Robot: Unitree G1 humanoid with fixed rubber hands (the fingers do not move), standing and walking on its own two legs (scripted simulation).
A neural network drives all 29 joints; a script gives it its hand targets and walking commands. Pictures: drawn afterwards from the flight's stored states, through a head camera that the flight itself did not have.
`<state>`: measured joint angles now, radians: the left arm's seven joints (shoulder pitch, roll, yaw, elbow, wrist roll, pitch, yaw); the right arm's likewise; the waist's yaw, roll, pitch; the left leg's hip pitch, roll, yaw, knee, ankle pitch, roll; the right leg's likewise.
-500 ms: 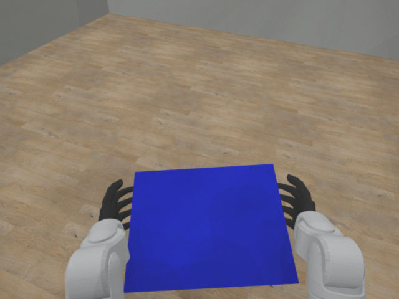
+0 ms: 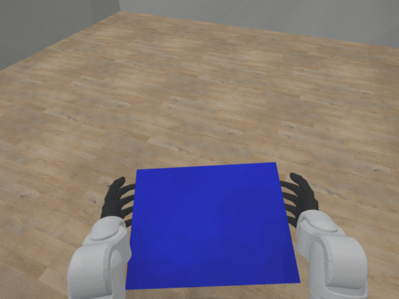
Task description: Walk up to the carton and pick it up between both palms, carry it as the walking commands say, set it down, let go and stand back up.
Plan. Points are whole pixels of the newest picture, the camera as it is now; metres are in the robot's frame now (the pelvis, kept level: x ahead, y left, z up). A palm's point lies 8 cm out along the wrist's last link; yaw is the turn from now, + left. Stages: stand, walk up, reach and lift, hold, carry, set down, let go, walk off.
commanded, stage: carry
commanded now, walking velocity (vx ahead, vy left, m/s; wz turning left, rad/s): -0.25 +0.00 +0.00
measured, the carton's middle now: (209, 232) +0.26 +0.00 +0.02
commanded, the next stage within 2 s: none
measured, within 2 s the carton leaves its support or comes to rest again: neither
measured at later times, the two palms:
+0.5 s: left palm out of the picture +0.07 +0.15 +0.12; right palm out of the picture +0.05 -0.18 +0.09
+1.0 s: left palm out of the picture -0.08 +0.18 +0.11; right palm out of the picture -0.10 -0.14 +0.10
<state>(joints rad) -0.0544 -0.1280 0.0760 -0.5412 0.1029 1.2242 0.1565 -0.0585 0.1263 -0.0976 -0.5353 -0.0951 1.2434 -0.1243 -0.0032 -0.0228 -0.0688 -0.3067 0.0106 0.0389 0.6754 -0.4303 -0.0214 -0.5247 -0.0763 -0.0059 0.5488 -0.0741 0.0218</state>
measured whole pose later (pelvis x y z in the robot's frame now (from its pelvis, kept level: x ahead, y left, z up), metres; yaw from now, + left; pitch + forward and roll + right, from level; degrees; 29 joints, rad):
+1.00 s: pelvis -0.33 +0.03 +0.01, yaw -2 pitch +4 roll -1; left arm -0.07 -0.13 0.07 -0.53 0.11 1.24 0.17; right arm -0.05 0.13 -0.09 -0.47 -0.10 1.23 -0.14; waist 0.00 0.00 -0.07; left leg -0.42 0.05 0.08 0.60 -0.24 0.01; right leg -0.31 -0.04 -0.01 0.53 -0.29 0.03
